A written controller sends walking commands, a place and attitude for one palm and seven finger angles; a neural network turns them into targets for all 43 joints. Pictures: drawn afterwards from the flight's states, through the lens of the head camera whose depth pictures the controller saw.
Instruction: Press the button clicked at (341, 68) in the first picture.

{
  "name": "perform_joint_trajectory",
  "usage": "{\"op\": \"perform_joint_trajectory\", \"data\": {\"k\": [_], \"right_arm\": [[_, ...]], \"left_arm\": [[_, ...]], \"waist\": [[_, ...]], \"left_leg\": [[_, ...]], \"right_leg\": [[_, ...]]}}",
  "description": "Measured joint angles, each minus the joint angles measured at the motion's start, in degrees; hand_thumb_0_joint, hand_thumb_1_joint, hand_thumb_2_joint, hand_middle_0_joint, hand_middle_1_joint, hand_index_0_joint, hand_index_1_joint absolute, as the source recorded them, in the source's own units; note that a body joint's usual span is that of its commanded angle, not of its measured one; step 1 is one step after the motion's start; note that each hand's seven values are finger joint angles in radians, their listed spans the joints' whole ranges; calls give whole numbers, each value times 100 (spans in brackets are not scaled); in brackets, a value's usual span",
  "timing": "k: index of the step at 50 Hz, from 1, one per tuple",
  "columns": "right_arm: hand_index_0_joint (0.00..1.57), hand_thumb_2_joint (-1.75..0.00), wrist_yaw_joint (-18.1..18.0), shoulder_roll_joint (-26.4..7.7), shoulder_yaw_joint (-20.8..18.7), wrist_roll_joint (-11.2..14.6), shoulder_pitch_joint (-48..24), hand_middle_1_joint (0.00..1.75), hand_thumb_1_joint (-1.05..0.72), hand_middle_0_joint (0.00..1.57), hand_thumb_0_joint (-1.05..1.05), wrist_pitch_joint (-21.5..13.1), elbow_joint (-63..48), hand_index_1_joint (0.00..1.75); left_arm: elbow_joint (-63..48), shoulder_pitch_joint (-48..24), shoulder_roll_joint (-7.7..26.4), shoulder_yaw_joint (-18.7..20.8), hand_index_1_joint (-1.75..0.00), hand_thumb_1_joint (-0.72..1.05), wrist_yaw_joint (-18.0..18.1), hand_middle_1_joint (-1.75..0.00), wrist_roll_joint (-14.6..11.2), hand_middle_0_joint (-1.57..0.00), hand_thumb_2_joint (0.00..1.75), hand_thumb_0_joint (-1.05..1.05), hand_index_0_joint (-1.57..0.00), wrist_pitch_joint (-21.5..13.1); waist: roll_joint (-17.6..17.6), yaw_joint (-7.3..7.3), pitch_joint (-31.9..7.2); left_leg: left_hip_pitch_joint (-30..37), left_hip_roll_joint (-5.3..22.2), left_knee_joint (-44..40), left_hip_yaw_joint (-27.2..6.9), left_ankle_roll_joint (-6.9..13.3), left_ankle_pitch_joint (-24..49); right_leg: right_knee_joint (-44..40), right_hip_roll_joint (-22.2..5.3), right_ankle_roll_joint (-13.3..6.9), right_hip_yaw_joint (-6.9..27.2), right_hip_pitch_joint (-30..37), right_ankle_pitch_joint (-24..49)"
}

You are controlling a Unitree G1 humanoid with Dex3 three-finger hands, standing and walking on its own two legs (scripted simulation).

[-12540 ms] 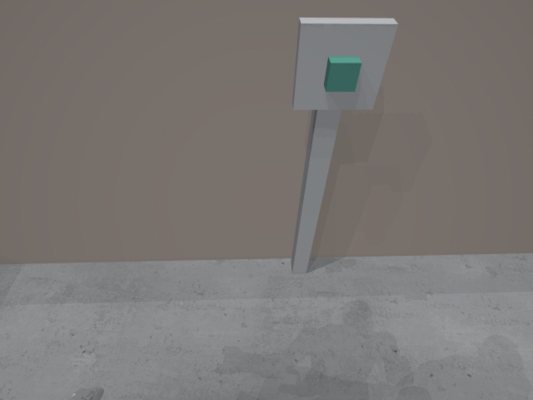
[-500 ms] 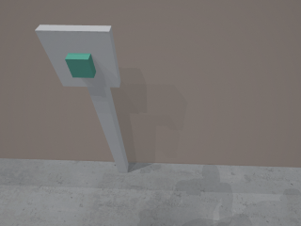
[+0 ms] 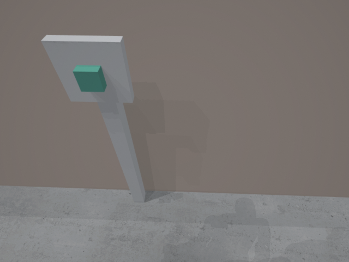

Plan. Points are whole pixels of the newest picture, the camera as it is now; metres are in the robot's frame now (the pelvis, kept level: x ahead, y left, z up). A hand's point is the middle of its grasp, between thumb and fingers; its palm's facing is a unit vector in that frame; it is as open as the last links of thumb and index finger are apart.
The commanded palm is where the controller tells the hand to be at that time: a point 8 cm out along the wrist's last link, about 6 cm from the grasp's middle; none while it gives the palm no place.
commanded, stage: come to a stop and stand still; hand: left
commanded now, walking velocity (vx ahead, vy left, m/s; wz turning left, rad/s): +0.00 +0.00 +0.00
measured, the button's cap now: (91, 78) +0.51 +0.25 +0.15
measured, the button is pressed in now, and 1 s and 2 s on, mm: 0 0 0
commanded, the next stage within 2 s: look again from close up in 0.48 s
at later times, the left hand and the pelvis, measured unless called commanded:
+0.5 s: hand out of the picture -0.04 +0.15 -0.18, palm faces +0.06 -0.99 -0.15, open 7.4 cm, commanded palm none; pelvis -0.02 +0.00 +0.00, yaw +0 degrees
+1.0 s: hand out of the picture +0.00 +0.21 -0.17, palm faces +0.02 -0.97 -0.24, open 7.4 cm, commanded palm none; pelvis -0.02 +0.04 +0.00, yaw -1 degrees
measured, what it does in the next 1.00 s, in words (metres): stands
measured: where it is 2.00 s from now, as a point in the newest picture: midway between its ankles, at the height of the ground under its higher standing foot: outside the picture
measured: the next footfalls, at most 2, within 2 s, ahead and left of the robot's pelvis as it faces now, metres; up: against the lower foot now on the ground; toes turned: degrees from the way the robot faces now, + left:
none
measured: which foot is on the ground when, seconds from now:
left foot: down 0.00-1.00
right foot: down 0.00-1.00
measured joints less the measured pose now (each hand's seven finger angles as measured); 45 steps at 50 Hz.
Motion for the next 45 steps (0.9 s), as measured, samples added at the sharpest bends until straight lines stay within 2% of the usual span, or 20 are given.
{"op": "perform_joint_trajectory", "data": {"k": [14,29,31,35,45], "right_arm": [[19,-90,16,192,74,7,431,30,-91,20,0,20,183,30],[19,-90,-7,436,90,5,656,30,-91,20,0,-27,209,30],[19,-90,26,387,60,30,610,30,-91,20,0,1,118,30],[19,-90,30,266,-27,21,590,30,-91,20,0,-20,-204,30],[19,-90,35,129,74,1,625,30,-92,20,1,-76,-335,30]], "left_arm": [[240,488,-183,-63,-30,91,-25,-30,-12,-20,90,0,-20,2],[253,565,-325,-61,-30,91,-5,-30,-2,-20,90,0,-20,-19],[239,562,-354,-91,-30,91,74,-30,18,-20,90,0,-20,-112],[235,602,-343,-96,-30,91,80,-30,50,-20,90,0,-20,-101],[101,411,-155,-86,-30,91,34,-30,3,-20,90,0,-20,-46]], "waist": [[-42,31,-2],[-118,18,-46],[-25,24,-46],[76,-94,-194],[227,-61,-402]], "left_leg": [[-129,57,65,-22,-35,83],[-282,12,197,13,13,50],[-497,63,527,18,29,-100],[-671,-9,848,52,100,-232],[-365,-254,494,146,280,-120]], "right_leg": [[-168,58,-49,-31,-19,198],[-60,12,-9,8,-171,194],[-1,58,17,-2,-267,203],[354,-24,65,45,-469,45],[336,-245,249,175,-325,30]]}}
